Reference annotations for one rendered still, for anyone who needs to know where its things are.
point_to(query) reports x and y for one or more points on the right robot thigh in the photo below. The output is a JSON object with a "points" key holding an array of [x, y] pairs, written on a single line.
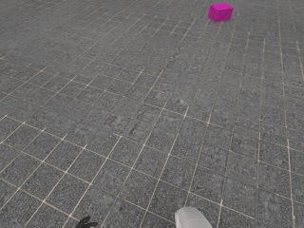
{"points": [[190, 217]]}

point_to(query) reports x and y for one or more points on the carton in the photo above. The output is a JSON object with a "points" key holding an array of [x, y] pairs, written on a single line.
{"points": [[220, 12]]}

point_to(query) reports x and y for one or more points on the robot left hand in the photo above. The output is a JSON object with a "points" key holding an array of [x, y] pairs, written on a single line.
{"points": [[83, 223]]}

